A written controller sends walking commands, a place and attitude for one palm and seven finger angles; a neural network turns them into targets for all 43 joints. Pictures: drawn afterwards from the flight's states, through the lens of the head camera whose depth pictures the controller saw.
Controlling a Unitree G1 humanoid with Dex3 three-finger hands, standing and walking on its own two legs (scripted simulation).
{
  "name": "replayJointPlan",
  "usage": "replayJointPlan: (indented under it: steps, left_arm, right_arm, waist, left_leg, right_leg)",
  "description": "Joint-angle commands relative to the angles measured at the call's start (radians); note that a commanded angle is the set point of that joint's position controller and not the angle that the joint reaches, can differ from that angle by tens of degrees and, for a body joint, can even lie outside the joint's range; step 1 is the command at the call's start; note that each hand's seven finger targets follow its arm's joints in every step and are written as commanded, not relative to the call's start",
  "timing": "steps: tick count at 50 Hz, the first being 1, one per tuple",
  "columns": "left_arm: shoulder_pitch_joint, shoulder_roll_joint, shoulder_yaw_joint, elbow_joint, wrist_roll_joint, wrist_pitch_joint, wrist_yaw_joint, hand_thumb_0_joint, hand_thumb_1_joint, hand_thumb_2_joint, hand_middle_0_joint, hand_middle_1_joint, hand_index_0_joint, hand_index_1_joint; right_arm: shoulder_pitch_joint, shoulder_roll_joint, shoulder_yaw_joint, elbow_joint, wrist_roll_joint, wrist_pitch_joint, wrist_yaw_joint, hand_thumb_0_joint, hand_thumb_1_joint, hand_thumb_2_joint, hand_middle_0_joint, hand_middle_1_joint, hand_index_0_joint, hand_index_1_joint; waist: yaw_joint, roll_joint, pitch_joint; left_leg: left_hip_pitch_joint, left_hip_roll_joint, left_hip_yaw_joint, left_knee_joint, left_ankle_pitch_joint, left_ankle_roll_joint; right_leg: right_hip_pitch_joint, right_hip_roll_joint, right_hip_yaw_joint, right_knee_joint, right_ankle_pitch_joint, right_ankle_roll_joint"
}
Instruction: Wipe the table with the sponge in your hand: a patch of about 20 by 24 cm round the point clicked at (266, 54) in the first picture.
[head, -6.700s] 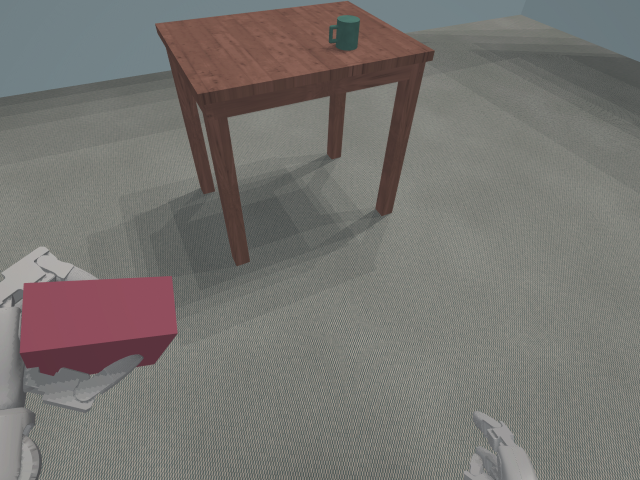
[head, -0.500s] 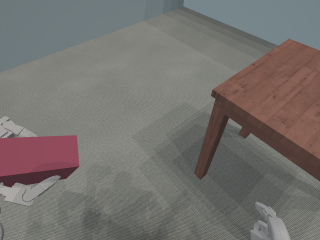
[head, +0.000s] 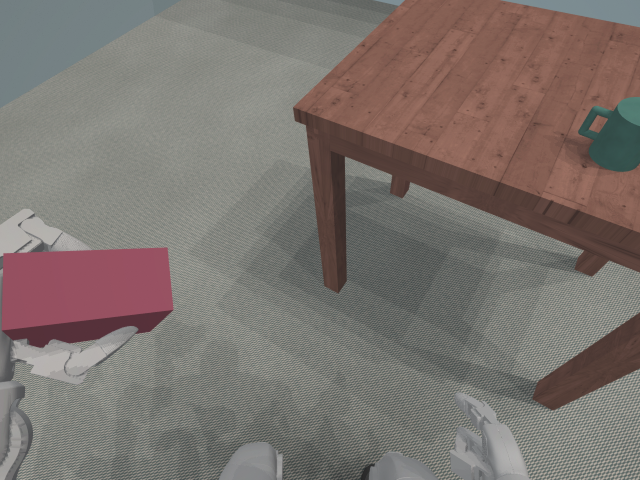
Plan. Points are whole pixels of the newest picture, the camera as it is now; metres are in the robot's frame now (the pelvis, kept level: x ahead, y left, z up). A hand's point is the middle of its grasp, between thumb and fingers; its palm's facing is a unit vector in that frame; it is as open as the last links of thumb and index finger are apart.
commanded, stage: turn to face it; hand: left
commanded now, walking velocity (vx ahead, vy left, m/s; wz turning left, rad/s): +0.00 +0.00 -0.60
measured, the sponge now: (113, 298) +0.25 +0.20 +0.16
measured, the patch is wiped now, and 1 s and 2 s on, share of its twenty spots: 0.00 0.00 0.00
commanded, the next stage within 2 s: take the last steps up to it in 1.48 s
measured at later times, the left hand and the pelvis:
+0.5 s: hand (162, 356) +0.19 +0.13 +0.19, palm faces +0.17 -0.87 -0.47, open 9.7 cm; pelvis -0.08 -0.04 +0.01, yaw -17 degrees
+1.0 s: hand (354, 421) +0.15 -0.01 +0.19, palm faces -0.12 -0.88 -0.47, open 9.7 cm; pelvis -0.16 -0.09 +0.02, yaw -34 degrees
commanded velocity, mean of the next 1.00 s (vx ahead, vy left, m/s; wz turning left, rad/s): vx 0.00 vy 0.00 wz -0.60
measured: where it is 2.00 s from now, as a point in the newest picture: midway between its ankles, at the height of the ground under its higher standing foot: outside the picture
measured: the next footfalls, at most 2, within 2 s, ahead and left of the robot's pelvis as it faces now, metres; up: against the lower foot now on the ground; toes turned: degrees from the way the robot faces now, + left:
left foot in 0.30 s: +0.00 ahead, +0.12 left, +0.00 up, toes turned -6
right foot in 0.56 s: -0.04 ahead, -0.17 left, +0.00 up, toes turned -24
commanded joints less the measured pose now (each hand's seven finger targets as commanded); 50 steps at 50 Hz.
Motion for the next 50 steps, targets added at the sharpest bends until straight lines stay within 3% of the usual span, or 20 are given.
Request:
replayJointPlan:
  steps: [1, 8, 13, 14, 15, 16, 17, 18, 20, 23, 26, 27, 28, 29, 30, 32, 35, 40, 45, 50]
  left_arm:
    - [0.161, 0.234, 0.239, -0.297, -0.042, -0.088, 0.042, 0.0, 0.1, 1.3, -1.2, -1.6, -1.2, -1.6]
    - [0.168, 0.196, 0.199, -0.195, -0.042, -0.068, 0.043, 0.0, 0.1, 1.3, -1.2, -1.6, -1.2, -1.6]
    - [0.051, 0.178, 0.116, -0.214, -0.028, -0.057, 0.028, 0.0, 0.1, 1.3, -1.2, -1.6, -1.2, -1.6]
    - [0.021, 0.185, 0.111, -0.235, -0.027, -0.065, 0.024, 0.0, 0.1, 1.3, -1.2, -1.6, -1.2, -1.6]
    - [-0.018, 0.201, 0.114, -0.27, -0.027, -0.077, 0.02, 0.0, 0.1, 1.3, -1.2, -1.6, -1.2, -1.6]
    - [-0.035, 0.197, 0.122, -0.288, -0.019, -0.088, 0.013, 0.0, 0.1, 1.3, -1.2, -1.6, -1.2, -1.6]
    - [-0.067, 0.23, 0.145, -0.323, 0.004, -0.088, 0.022, 0.0, 0.1, 1.3, -1.2, -1.6, -1.2, -1.6]
    - [-0.032, 0.215, 0.14, -0.282, 0.011, -0.084, 0.017, 0.0, 0.1, 1.3, -1.2, -1.6, -1.2, -1.6]
    - [-0.03, 0.185, 0.113, -0.276, 0.004, -0.075, 0.015, 0.0, 0.1, 1.3, -1.2, -1.6, -1.2, -1.6]
    - [-0.036, 0.144, 0.07, -0.222, -0.002, -0.075, 0.024, 0.0, 0.1, 1.3, -1.2, -1.6, -1.2, -1.6]
    - [-0.084, 0.156, 0.08, -0.2, 0.007, -0.065, 0.024, 0.0, 0.1, 1.3, -1.2, -1.6, -1.2, -1.6]
    - [-0.104, 0.179, 0.098, -0.189, 0.011, -0.067, 0.026, 0.0, 0.1, 1.3, -1.2, -1.6, -1.2, -1.6]
    - [-0.098, 0.226, 0.137, -0.176, 0.012, -0.073, 0.035, 0.0, 0.1, 1.3, -1.2, -1.6, -1.2, -1.6]
    - [-0.055, 0.257, 0.188, -0.164, -0.014, -0.066, 0.042, 0.0, 0.1, 1.3, -1.2, -1.6, -1.2, -1.6]
    - [0.004, 0.276, 0.218, -0.19, -0.024, -0.063, 0.044, 0.0, 0.1, 1.3, -1.2, -1.6, -1.2, -1.6]
    - [0.094, 0.24, 0.212, -0.248, -0.042, -0.079, 0.044, 0.0, 0.1, 1.3, -1.2, -1.6, -1.2, -1.6]
    - [0.139, 0.23, 0.217, -0.269, -0.045, -0.093, 0.049, 0.0, 0.1, 1.3, -1.2, -1.6, -1.2, -1.6]
    - [0.174, 0.22, 0.209, -0.212, -0.049, -0.085, 0.051, 0.0, 0.1, 1.3, -1.2, -1.6, -1.2, -1.6]
    - [0.105, 0.192, 0.148, -0.173, -0.042, -0.07, 0.048, 0.0, 0.1, 1.3, -1.2, -1.6, -1.2, -1.6]
    - [0.007, 0.194, 0.108, -0.242, -0.026, -0.076, 0.038, 0.0, 0.1, 1.3, -1.2, -1.6, -1.2, -1.6]
  right_arm:
    - [-0.093, -0.076, -0.046, -0.179, -0.007, -0.002, -0.009, 0.0, -0.9, -0.9, 0.2, 0.3, 0.2, 0.3]
    - [-0.079, -0.12, -0.068, -0.191, -0.002, 0.031, -0.021, 0.0, -0.9, -0.9, 0.2, 0.3, 0.2, 0.3]
    - [-0.04, -0.144, -0.074, -0.203, 0.0, 0.05, -0.02, 0.0, -0.9, -0.9, 0.2, 0.3, 0.2, 0.3]
    - [-0.029, -0.156, -0.078, -0.206, -0.004, 0.045, -0.023, 0.0, -0.9, -0.9, 0.2, 0.3, 0.2, 0.3]
    - [-0.037, -0.169, -0.082, -0.214, -0.01, 0.034, -0.027, 0.0, -0.9, -0.9, 0.2, 0.3, 0.2, 0.3]
    - [-0.052, -0.185, -0.087, -0.22, -0.018, 0.02, -0.029, 0.0, -0.9, -0.9, 0.2, 0.3, 0.2, 0.3]
    - [-0.067, -0.141, -0.076, -0.219, -0.012, 0.001, -0.037, 0.0, -0.9, -0.9, 0.2, 0.3, 0.2, 0.3]
    - [-0.067, -0.13, -0.086, -0.225, -0.006, -0.009, -0.036, 0.0, -0.9, -0.9, 0.2, 0.3, 0.2, 0.3]
    - [-0.049, -0.135, -0.086, -0.215, 0.007, -0.028, -0.022, 0.0, -0.9, -0.9, 0.2, 0.3, 0.2, 0.3]
    - [-0.005, -0.156, -0.082, -0.194, 0.007, -0.064, -0.018, 0.0, -0.9, -0.9, 0.2, 0.3, 0.2, 0.3]
    - [0.011, -0.169, -0.086, -0.181, 0.005, -0.088, -0.015, 0.0, -0.9, -0.9, 0.2, 0.3, 0.2, 0.3]
    - [0.012, -0.16, -0.084, -0.178, 0.006, -0.091, -0.012, 0.0, -0.9, -0.9, 0.2, 0.3, 0.2, 0.3]
    - [-0.005, -0.125, -0.076, -0.188, 0.007, -0.089, -0.013, 0.0, -0.9, -0.9, 0.2, 0.3, 0.2, 0.3]
    - [-0.048, -0.122, -0.078, -0.212, 0.012, -0.081, -0.017, 0.0, -0.9, -0.9, 0.2, 0.3, 0.2, 0.3]
    - [-0.082, -0.128, -0.081, -0.207, 0.008, -0.063, -0.016, 0.0, -0.9, -0.9, 0.2, 0.3, 0.2, 0.3]
    - [-0.078, -0.086, -0.044, -0.178, -0.008, -0.021, -0.008, 0.0, -0.9, -0.9, 0.2, 0.3, 0.2, 0.3]
    - [-0.095, -0.097, -0.052, -0.166, -0.009, 0.009, -0.01, 0.0, -0.9, -0.9, 0.2, 0.3, 0.2, 0.3]
    - [-0.088, -0.125, -0.072, -0.171, -0.007, 0.037, -0.016, 0.0, -0.9, -0.9, 0.2, 0.3, 0.2, 0.3]
    - [-0.08, -0.141, -0.074, -0.19, -0.001, 0.066, -0.016, 0.0, -0.9, -0.9, 0.2, 0.3, 0.2, 0.3]
    - [-0.064, -0.15, -0.081, -0.209, -0.002, 0.078, -0.007, 0.0, -0.9, -0.9, 0.2, 0.3, 0.2, 0.3]
  waist:
    - [0.016, -0.11, -0.375]
    - [0.026, -0.195, -0.317]
    - [0.006, -0.167, -0.293]
    - [-0.001, -0.11, -0.283]
    - [0.001, -0.005, -0.246]
    - [0.006, 0.174, -0.228]
    - [0.016, 0.274, -0.215]
    - [0.015, 0.209, -0.171]
    - [0.028, 0.181, -0.137]
    - [0.005, 0.175, -0.125]
    - [0.003, 0.122, -0.185]
    - [0.002, 0.028, -0.206]
    - [0.007, -0.223, -0.222]
    - [0.039, -0.4, -0.281]
    - [0.04, -0.302, -0.299]
    - [0.019, -0.142, -0.343]
    - [0.01, -0.118, -0.365]
    - [0.017, -0.141, -0.336]
    - [0.024, -0.171, -0.307]
    - [0.018, -0.158, -0.325]
  left_leg:
    - [-0.102, -0.055, -0.051, 0.081, 0.014, -0.009]
    - [0.046, -0.111, -0.01, -0.252, -0.005, 0.017]
    - [0.262, -0.123, 0.015, -0.54, 0.037, 0.06]
    - [0.333, -0.089, 0.003, -0.62, 0.032, 0.086]
    - [0.364, 0.012, -0.09, -0.71, 0.0, 0.132]
    - [0.371, 0.189, -0.245, -0.785, 0.008, 0.204]
    - [0.222, 0.318, -0.297, -0.834, 0.027, 0.267]
    - [0.071, 0.314, -0.223, -0.842, 0.023, 0.267]
    - [0.119, 0.246, -0.024, -0.754, 0.157, 0.225]
    - [0.144, 0.223, 0.04, -0.653, 0.42, 0.153]
    - [0.148, 0.174, 0.098, -0.453, 0.436, 0.088]
    - [0.104, 0.129, 0.116, -0.317, 0.356, 0.061]
    - [-0.05, 0.008, 0.143, -0.113, 0.067, 0.013]
    - [-0.123, -0.07, 0.036, 0.096, -0.132, 0.003]
    - [-0.119, -0.062, -0.07, 0.181, -0.092, 0.005]
    - [-0.184, -0.05, -0.095, 0.23, 0.043, -0.008]
    - [-0.134, -0.06, -0.072, 0.104, 0.056, -0.014]
    - [-0.05, -0.097, -0.043, -0.111, 0.037, 0.0]
    - [0.031, -0.131, -0.038, -0.241, 0.009, 0.026]
    - [0.16, -0.159, -0.013, -0.45, -0.013, 0.061]
  right_leg:
    - [0.309, -0.274, 0.377, -0.26, 0.34, -0.083]
    - [0.148, -0.24, 0.471, -0.378, 0.028, -0.085]
    - [0.001, -0.17, 0.479, -0.431, -0.19, -0.008]
    - [-0.064, -0.123, 0.454, -0.386, -0.217, 0.022]
    - [-0.151, -0.053, 0.403, -0.27, -0.219, 0.053]
    - [-0.235, 0.045, 0.253, -0.007, -0.185, 0.095]
    - [-0.215, 0.029, 0.137, 0.341, -0.201, 0.114]
    - [-0.146, -0.001, 0.133, 0.523, -0.176, 0.12]
    - [-0.189, -0.044, 0.077, 0.492, -0.182, 0.13]
    - [-0.035, -0.045, -0.011, 0.139, -0.213, 0.14]
    - [0.169, 0.0, -0.075, -0.134, -0.031, 0.137]
    - [0.237, -0.061, 0.008, -0.214, 0.083, 0.099]
    - [0.316, -0.224, 0.286, -0.256, 0.403, 0.003]
    - [0.26, -0.348, 0.559, -0.335, 0.417, -0.058]
    - [0.228, -0.348, 0.607, -0.362, 0.281, -0.033]
    - [0.343, -0.298, 0.481, -0.286, 0.274, -0.085]
    - [0.346, -0.259, 0.392, -0.289, 0.334, -0.072]
    - [0.249, -0.242, 0.469, -0.371, 0.144, -0.073]
    - [0.168, -0.206, 0.525, -0.46, -0.079, -0.031]
    - [0.146, -0.163, 0.54, -0.501, -0.122, 0.025]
